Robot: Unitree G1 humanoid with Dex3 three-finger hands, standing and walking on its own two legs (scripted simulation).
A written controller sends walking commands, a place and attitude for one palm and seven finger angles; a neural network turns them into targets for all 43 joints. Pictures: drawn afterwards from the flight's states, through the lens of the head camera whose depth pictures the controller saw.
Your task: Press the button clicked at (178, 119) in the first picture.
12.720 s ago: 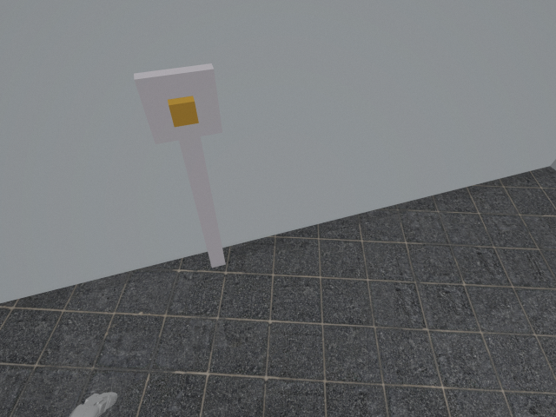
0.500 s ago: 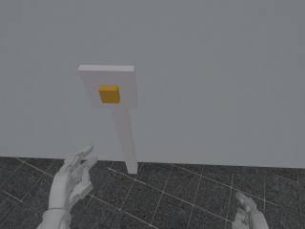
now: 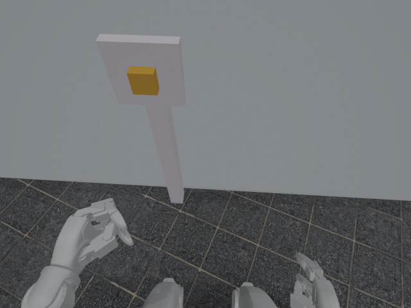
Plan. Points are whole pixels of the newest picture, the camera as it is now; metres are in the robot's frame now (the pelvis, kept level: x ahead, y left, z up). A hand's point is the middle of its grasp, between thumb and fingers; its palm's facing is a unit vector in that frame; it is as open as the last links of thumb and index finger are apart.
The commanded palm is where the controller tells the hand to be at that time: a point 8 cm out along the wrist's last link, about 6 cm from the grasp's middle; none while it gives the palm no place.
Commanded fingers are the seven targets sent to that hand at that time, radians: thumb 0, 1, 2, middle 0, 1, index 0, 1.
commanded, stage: raise the hand and make a fist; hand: left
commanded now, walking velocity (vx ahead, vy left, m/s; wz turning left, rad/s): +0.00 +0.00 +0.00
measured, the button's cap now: (144, 80) +0.60 +0.17 +0.09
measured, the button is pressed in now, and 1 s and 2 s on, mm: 0 0 0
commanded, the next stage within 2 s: aim a knuckle at the button in 1.22 s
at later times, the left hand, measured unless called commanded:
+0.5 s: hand (69, 226) +0.24 +0.23 +0.07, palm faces +0.00 -1.00 -0.04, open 3.1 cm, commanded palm +0.22 +0.29 +0.07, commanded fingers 0.00 0.90 0.90 -1.30 -1.50 -1.30 -1.50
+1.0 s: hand (64, 217) +0.25 +0.24 +0.08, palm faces -0.05 -1.00 -0.04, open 3.1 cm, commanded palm +0.23 +0.30 +0.09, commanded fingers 0.00 0.90 0.90 -1.30 -1.50 -1.30 -1.50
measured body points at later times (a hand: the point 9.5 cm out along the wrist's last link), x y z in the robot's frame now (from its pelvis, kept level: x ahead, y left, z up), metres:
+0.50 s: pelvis +0.03 +0.04 +0.01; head +0.08 +0.05 +0.46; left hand +0.24 +0.29 +0.08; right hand +0.23 -0.19 -0.04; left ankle +0.05 +0.13 -0.66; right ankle +0.04 -0.08 -0.66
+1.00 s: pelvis +0.03 +0.04 +0.02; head +0.07 +0.05 +0.47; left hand +0.25 +0.30 +0.09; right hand +0.20 -0.20 -0.05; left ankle +0.05 +0.13 -0.66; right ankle +0.04 -0.08 -0.66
